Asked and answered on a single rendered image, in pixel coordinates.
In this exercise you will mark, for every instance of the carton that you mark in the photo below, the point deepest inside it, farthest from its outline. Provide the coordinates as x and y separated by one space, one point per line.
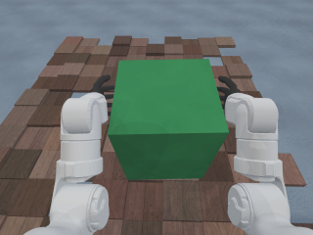
167 120

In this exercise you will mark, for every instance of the left robot hand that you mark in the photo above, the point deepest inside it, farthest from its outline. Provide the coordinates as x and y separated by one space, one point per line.
98 88

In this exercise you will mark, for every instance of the right robot hand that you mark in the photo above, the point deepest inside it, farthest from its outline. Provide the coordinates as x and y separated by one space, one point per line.
233 89

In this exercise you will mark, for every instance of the robot left forearm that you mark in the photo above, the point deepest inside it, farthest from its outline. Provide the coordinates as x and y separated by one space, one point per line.
81 131

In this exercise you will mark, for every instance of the right robot upper arm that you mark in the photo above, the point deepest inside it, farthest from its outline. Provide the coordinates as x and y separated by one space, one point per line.
261 209

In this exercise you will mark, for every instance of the left robot upper arm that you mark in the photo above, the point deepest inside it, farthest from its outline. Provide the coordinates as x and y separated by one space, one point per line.
78 209

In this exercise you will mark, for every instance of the robot right forearm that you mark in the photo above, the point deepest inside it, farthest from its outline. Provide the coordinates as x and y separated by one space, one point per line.
256 127

